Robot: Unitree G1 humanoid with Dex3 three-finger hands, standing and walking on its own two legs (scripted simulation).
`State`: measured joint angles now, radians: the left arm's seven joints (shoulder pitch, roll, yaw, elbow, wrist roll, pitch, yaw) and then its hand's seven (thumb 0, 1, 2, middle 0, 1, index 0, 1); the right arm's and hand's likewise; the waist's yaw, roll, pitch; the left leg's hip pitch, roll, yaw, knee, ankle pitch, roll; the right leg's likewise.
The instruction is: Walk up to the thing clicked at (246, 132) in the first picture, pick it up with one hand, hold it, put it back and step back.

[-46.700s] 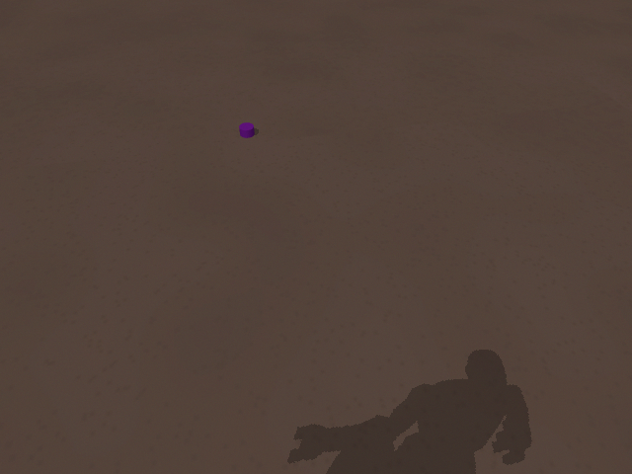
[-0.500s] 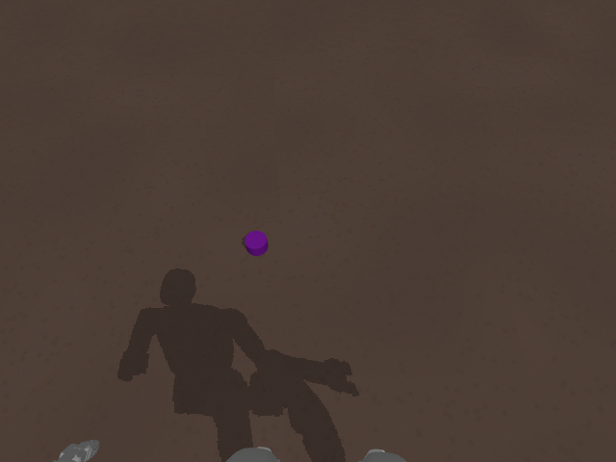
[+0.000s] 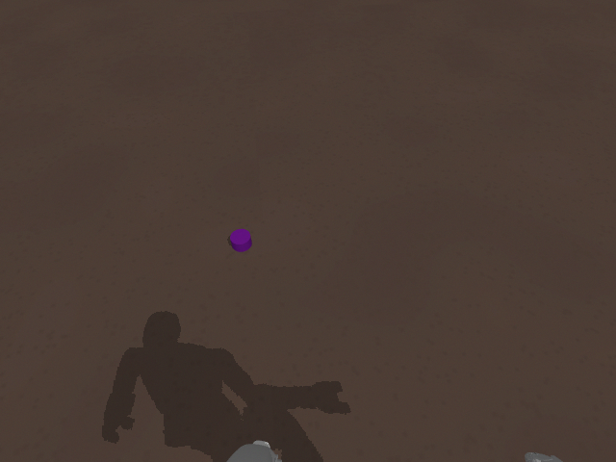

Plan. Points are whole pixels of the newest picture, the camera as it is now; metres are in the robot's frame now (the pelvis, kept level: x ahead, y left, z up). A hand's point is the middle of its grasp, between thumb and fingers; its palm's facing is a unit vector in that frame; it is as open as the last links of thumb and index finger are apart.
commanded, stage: step back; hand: left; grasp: from above
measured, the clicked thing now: (241, 240) +1.04 +0.32 -0.73
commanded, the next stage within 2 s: stand in 1.02 s
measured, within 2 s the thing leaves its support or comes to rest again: neither
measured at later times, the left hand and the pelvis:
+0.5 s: hand out of the picture +0.04 +0.28 -0.14, palm faces +0.08 -0.91 -0.40, open 7.3 cm; pelvis -0.01 +0.00 +0.00, yaw +4 degrees
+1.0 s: hand out of the picture +0.09 +0.30 -0.14, palm faces +0.09 -0.93 -0.36, open 7.3 cm; pelvis +0.03 +0.02 +0.01, yaw +4 degrees
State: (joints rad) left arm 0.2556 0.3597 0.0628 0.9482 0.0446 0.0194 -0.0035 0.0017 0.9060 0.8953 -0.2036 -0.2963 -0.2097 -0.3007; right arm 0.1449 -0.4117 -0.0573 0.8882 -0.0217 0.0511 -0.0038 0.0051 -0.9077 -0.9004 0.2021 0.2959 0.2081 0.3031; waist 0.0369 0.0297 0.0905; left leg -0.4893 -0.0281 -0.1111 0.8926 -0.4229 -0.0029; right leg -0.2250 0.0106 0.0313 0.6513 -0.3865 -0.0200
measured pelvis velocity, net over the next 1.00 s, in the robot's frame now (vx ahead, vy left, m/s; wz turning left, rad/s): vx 0.03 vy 0.02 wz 0.08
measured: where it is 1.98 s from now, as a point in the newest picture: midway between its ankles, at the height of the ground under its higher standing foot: outside the picture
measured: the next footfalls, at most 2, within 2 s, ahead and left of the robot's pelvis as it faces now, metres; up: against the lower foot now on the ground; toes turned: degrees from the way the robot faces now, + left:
left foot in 0.18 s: +0.08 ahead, +0.15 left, +0.00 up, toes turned +6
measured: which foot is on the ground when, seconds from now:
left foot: up 0.00-0.16, down 0.18-1.00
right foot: down 0.00-1.00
